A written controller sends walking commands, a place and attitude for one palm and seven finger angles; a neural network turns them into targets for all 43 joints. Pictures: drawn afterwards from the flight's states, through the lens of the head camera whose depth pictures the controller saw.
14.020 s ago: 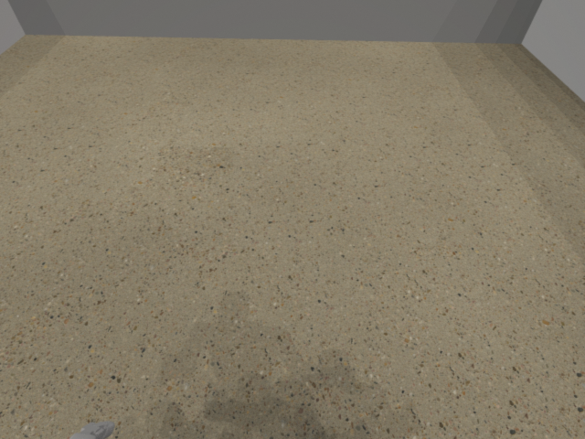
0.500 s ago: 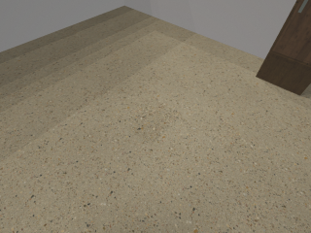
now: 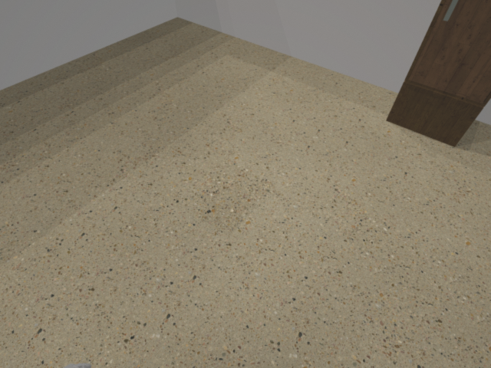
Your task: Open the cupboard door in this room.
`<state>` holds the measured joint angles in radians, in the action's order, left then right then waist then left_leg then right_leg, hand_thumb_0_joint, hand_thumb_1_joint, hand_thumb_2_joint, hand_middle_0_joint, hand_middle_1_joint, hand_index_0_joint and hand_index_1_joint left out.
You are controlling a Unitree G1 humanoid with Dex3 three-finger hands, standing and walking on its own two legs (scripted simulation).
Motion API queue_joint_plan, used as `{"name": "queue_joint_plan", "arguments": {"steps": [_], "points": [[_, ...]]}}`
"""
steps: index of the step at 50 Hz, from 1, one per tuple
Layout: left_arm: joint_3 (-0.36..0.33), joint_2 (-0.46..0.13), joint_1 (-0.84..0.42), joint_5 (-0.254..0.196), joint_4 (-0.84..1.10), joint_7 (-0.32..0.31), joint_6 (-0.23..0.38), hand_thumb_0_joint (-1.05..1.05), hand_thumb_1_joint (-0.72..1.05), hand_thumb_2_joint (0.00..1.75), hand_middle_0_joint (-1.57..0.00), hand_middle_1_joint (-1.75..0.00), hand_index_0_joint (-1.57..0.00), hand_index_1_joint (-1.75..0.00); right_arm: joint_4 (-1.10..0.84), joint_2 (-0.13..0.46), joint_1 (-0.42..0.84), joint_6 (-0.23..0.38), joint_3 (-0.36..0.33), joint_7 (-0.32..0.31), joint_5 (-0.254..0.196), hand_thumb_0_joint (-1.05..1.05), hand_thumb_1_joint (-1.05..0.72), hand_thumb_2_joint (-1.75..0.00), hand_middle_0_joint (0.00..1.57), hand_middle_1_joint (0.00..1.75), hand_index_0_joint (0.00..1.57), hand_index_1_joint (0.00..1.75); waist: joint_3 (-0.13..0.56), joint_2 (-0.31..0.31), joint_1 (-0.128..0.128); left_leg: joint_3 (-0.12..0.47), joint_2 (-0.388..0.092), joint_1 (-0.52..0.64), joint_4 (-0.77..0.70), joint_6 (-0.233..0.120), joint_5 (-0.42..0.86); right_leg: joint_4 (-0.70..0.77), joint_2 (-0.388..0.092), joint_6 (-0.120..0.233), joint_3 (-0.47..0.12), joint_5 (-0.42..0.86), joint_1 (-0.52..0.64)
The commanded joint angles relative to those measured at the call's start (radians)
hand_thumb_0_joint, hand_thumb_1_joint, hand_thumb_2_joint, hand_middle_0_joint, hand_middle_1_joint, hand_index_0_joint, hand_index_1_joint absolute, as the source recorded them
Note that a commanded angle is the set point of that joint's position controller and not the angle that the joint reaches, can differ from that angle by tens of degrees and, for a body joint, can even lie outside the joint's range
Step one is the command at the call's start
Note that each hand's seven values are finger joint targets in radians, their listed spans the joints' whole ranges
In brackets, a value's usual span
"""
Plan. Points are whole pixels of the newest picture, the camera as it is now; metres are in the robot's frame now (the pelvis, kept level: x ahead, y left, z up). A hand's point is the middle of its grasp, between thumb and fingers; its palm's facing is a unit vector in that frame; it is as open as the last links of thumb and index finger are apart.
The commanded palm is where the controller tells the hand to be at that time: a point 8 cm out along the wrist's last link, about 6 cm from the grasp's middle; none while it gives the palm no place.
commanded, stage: turn or walk to find it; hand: left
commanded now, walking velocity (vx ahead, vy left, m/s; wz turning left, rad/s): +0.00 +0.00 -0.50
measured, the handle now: (453, 5) +1.73 -0.89 -0.03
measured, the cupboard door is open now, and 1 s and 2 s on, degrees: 0 0 0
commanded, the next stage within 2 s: stand and wait in 0.10 s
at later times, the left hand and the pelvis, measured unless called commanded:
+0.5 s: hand out of the picture +0.07 +0.19 -0.18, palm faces -0.12 -0.97 -0.20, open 7.4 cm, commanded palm none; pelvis -0.01 +0.01 +0.00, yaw -5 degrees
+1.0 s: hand out of the picture +0.09 +0.28 -0.15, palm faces -0.07 -0.93 -0.36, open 7.4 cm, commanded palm none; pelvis +0.00 +0.01 +0.00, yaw -3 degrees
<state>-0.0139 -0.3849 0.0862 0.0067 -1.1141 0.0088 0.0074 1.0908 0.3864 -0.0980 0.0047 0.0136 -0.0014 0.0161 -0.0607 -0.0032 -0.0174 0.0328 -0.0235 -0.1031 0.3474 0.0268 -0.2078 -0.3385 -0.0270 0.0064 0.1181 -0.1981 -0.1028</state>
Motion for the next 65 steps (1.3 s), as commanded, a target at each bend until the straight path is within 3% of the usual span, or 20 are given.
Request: {"name": "queue_joint_plan", "arguments": {"steps": [1, 3, 6, 10, 18, 31, 43, 56, 65], "points": [[-0.025, -0.114, -0.007, 0.000, 0.062, -0.010, -0.007, 0.00, 0.90, 0.90, -0.20, -0.30, -0.20, -0.30, -0.047, 0.105, -0.017, 0.014, -0.023, -0.025, 0.000, 0.00, -0.90, -0.90, 0.20, 0.30, 0.20, 0.30, 0.093, -0.014, 0.008, 0.023, -0.119, -0.019, -0.008, -0.023, 0.246, 0.006, -0.127, 0.013, -0.136, 0.258, 0.046], [-0.019, -0.069, 0.027, -0.001, 0.067, -0.017, -0.024, 0.00, 0.90, 0.90, -0.20, -0.30, -0.20, -0.30, -0.046, 0.059, -0.055, 0.002, -0.019, -0.032, 0.001, 0.00, -0.90, -0.90, 0.20, 0.30, 0.20, 0.30, 0.099, -0.005, 0.010, -0.008, -0.127, -0.013, 0.023, -0.012, 0.281, -0.043, -0.120, 0.006, -0.136, 0.319, 0.026], [-0.023, -0.060, 0.047, 0.003, 0.092, -0.019, -0.034, 0.00, 0.90, 0.90, -0.20, -0.30, -0.20, -0.30, -0.062, 0.056, -0.077, -0.006, -0.030, -0.039, 0.002, 0.00, -0.90, -0.90, 0.20, 0.30, 0.20, 0.30, 0.094, -0.006, 0.011, -0.020, -0.138, -0.029, 0.054, -0.019, 0.294, -0.103, -0.104, 0.005, -0.142, 0.341, -0.008], [-0.021, -0.048, 0.072, 0.004, 0.101, -0.023, -0.023, 0.00, 0.90, 0.90, -0.20, -0.30, -0.20, -0.30, -0.062, 0.027, -0.088, 0.000, -0.035, -0.035, -0.003, 0.00, -0.90, -0.90, 0.20, 0.30, 0.20, 0.30, 0.096, 0.027, 0.008, -0.027, -0.121, -0.059, 0.064, -0.015, 0.220, -0.090, -0.111, 0.012, -0.172, 0.305, -0.006], [-0.027, -0.045, 0.075, 0.002, 0.085, -0.026, 0.007, 0.00, 0.90, 0.90, -0.20, -0.30, -0.20, -0.30, -0.007, 0.010, -0.122, 0.024, -0.051, -0.030, -0.009, 0.00, -0.90, -0.90, 0.20, 0.30, 0.20, 0.30, 0.056, 0.010, 0.009, -0.008, -0.109, -0.064, 0.010, -0.028, 0.109, -0.033, -0.103, 0.019, -0.182, 0.165, -0.037], [-0.039, -0.115, 0.030, 0.006, 0.057, -0.015, 0.022, 0.00, 0.90, 0.90, -0.20, -0.30, -0.20, -0.30, -0.005, 0.105, -0.062, 0.036, -0.065, -0.022, -0.006, 0.00, -0.90, -0.90, 0.20, 0.30, 0.20, 0.30, 0.024, -0.013, 0.008, 0.036, -0.116, -0.064, -0.076, -0.047, -0.016, 0.054, -0.102, 0.020, -0.194, -0.012, -0.051], [-0.021, -0.179, -0.011, 0.004, 0.041, -0.007, 0.022, 0.00, 0.90, 0.90, -0.20, -0.30, -0.20, -0.30, -0.030, 0.188, 0.027, 0.032, -0.045, -0.012, -0.008, 0.00, -0.90, -0.90, 0.20, 0.30, 0.20, 0.30, 0.059, 0.001, 0.015, 0.042, -0.124, 0.009, -0.099, -0.046, 0.081, 0.083, -0.117, 0.009, -0.178, 0.084, -0.022], [-0.022, -0.180, -0.001, 0.002, 0.046, -0.015, 0.029, 0.00, 0.90, 0.90, -0.20, -0.30, -0.20, -0.30, -0.040, 0.187, 0.045, 0.037, -0.043, -0.017, -0.009, 0.00, -0.90, -0.90, 0.20, 0.30, 0.20, 0.30, 0.105, -0.010, 0.013, 0.033, -0.124, 0.061, -0.070, -0.040, 0.295, 0.058, -0.128, 0.012, -0.144, 0.272, 0.043], [-0.027, -0.168, 0.007, 0.001, 0.052, -0.020, 0.029, 0.00, 0.90, 0.90, -0.20, -0.30, -0.20, -0.30, -0.035, 0.175, 0.024, 0.038, -0.048, -0.023, -0.010, 0.00, -0.90, -0.90, 0.20, 0.30, 0.20, 0.30, 0.103, -0.007, 0.012, 0.032, -0.123, 0.059, -0.065, -0.038, 0.335, 0.049, -0.129, 0.013, -0.135, 0.304, 0.066]]}}
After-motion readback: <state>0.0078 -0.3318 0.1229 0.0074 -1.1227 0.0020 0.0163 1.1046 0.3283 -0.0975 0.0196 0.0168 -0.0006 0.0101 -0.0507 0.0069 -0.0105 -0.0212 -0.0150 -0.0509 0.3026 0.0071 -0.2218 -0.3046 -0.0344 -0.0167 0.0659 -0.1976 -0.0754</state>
